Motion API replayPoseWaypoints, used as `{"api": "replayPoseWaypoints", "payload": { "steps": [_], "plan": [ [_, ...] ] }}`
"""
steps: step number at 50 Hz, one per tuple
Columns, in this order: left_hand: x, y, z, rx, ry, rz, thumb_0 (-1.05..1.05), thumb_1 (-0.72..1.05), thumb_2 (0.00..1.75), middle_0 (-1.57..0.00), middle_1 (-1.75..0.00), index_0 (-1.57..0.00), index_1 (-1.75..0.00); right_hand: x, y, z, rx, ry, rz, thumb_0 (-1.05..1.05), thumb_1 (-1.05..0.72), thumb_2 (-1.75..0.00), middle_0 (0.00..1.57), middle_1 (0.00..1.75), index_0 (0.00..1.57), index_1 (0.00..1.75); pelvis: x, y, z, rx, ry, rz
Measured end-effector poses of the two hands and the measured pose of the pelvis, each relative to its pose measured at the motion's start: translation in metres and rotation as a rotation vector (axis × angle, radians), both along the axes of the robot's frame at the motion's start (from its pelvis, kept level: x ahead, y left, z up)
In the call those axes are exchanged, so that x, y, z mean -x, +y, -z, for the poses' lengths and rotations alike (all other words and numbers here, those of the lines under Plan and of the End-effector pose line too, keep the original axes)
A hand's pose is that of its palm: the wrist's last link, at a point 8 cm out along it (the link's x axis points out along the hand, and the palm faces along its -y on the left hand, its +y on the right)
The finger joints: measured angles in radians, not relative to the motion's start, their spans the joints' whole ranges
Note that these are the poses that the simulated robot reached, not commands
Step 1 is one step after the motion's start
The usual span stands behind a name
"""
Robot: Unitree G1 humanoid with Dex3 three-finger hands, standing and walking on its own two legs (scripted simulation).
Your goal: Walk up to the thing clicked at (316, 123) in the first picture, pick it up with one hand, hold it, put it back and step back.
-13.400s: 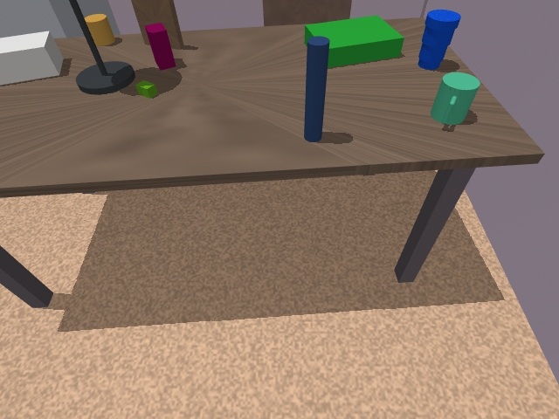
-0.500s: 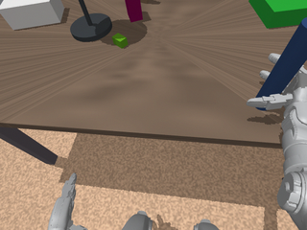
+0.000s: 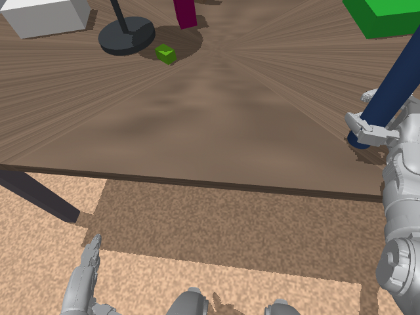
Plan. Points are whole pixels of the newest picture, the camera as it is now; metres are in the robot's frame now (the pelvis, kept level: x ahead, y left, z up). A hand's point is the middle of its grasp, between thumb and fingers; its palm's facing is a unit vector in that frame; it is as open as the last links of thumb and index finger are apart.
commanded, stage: settle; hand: right
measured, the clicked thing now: (391, 94) +0.48 -0.23 +0.14
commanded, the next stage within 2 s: lift in 0.92 s
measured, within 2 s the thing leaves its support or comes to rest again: neither
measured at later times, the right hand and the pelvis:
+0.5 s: hand (379, 100) +0.47 -0.22 +0.12, palm faces +0.23 +0.97 +0.00, open 5.9 cm; pelvis +0.00 +0.01 +0.02, yaw -1 degrees
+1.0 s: hand (383, 86) +0.48 -0.22 +0.15, palm faces +0.23 +0.97 -0.02, open 5.9 cm; pelvis +0.01 +0.01 +0.03, yaw -1 degrees
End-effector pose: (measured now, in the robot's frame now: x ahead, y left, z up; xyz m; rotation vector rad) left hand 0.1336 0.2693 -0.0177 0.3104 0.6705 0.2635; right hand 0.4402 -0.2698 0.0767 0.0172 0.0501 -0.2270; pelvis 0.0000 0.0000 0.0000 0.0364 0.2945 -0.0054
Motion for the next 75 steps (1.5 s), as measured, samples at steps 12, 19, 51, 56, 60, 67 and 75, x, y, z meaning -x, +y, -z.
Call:
{"api": "replayPoseWaypoints", "payload": {
  "steps": [12,19,51,56,60,67,75],
  "plan": [
    [0.003,-0.012,0.006,0.052,0.025,0.025,-0.01,-0.53,0.05,-0.07,-0.06,-0.07,-0.06,0.003,-0.005,-0.027,0.039,-0.028,0.013,0.0,-0.1,-1.12,0.97,1.14,0.97,1.14,0.003,0.005,-0.007,0.003,-0.027,0.01],
    [0.0,0.003,0.0,0.03,0.005,-0.01,-0.01,-0.53,0.05,-0.07,-0.06,-0.07,-0.06,0.002,-0.001,-0.044,0.032,-0.022,0.012,0.0,-0.1,-1.12,0.97,1.14,0.97,1.14,0.002,0.004,-0.012,0.009,-0.046,0.007],
    [-0.012,-0.007,0.004,0.095,0.022,0.005,-0.01,-0.55,0.06,-0.06,-0.06,-0.05,-0.06,-0.011,0.006,-0.072,0.034,-0.013,0.004,0.01,-0.1,-1.12,0.97,1.14,0.97,1.14,-0.011,0.01,-0.028,0.019,-0.072,0.006],
    [-0.016,-0.003,-0.002,0.083,0.009,-0.008,-0.01,-0.55,0.06,-0.06,-0.06,-0.05,-0.06,-0.011,0.006,-0.081,0.026,-0.028,0.002,0.01,-0.1,-1.12,0.97,1.14,0.97,1.14,-0.014,0.009,-0.03,0.021,-0.084,0.006],
    [-0.019,-0.001,-0.004,0.074,0.006,-0.004,-0.01,-0.55,0.06,-0.06,-0.06,-0.05,-0.06,-0.01,0.007,-0.087,0.017,-0.033,0.005,0.01,-0.1,-1.12,0.97,1.14,0.97,1.13,-0.016,0.009,-0.032,0.021,-0.09,0.005],
    [-0.019,-0.01,0.004,0.126,0.033,-0.001,-0.01,-0.54,0.06,-0.06,-0.06,-0.05,-0.06,0.0,0.013,-0.097,0.042,-0.041,-0.01,0.01,-0.1,-1.12,0.97,1.14,0.97,1.13,-0.018,0.008,-0.036,0.02,-0.11,0.005],
    [-0.028,-0.007,-0.005,0.137,-0.026,-0.002,-0.01,-0.54,0.06,-0.06,-0.06,-0.05,-0.06,0.021,0.023,-0.133,0.048,-0.102,-0.007,0.01,-0.1,-1.13,0.98,1.14,0.98,1.13,-0.018,0.01,-0.041,0.03,-0.166,0.009]
  ]
}}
